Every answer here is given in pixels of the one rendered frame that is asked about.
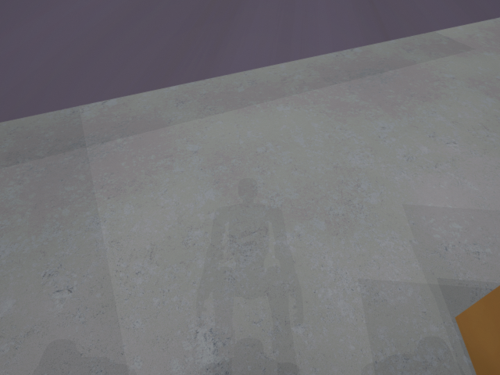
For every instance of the pedestal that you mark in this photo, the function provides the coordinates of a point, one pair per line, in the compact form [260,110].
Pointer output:
[479,326]

